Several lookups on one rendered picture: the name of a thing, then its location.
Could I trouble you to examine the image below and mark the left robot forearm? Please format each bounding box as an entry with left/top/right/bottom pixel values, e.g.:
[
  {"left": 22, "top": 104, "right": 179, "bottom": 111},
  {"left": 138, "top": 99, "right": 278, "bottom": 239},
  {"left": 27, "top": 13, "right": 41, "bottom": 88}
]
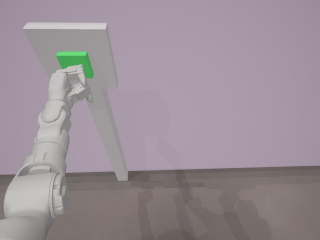
[{"left": 3, "top": 100, "right": 72, "bottom": 218}]

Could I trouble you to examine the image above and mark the panel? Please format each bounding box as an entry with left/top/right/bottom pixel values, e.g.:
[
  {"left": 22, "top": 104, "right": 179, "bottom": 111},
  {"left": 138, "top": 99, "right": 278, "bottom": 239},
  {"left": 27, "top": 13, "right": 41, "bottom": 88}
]
[{"left": 23, "top": 22, "right": 128, "bottom": 181}]

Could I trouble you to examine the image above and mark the left robot upper arm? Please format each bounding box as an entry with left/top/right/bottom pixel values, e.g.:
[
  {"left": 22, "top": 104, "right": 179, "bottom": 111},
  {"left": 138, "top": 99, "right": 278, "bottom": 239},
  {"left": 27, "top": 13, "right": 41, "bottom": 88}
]
[{"left": 0, "top": 172, "right": 70, "bottom": 240}]

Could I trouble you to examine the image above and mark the button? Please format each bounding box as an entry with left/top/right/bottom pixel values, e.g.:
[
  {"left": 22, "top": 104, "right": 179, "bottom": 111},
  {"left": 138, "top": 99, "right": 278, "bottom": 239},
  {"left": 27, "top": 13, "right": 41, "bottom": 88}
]
[{"left": 56, "top": 51, "right": 94, "bottom": 79}]

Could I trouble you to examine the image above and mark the left robot hand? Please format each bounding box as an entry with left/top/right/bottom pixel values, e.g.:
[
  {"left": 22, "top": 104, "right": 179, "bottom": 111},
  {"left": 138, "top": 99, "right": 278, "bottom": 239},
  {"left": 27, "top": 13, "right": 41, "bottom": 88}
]
[{"left": 48, "top": 64, "right": 93, "bottom": 110}]

